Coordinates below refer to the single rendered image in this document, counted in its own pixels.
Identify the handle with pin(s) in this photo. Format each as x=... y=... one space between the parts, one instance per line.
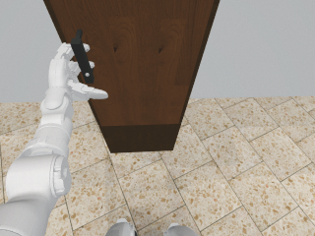
x=82 y=58

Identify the left robot upper arm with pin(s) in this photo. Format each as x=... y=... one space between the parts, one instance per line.
x=35 y=183

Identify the robot left hand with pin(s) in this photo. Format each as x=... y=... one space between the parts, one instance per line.
x=60 y=73

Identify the robot thigh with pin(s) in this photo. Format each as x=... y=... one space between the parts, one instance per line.
x=121 y=229
x=179 y=230

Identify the cupboard door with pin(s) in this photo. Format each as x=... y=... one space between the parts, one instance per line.
x=144 y=54

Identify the robot left thigh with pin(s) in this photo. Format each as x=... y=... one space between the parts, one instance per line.
x=121 y=229

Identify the robot left forearm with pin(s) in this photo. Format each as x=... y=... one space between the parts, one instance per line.
x=54 y=131

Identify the robot right thigh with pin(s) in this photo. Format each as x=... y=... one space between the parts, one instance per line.
x=179 y=230

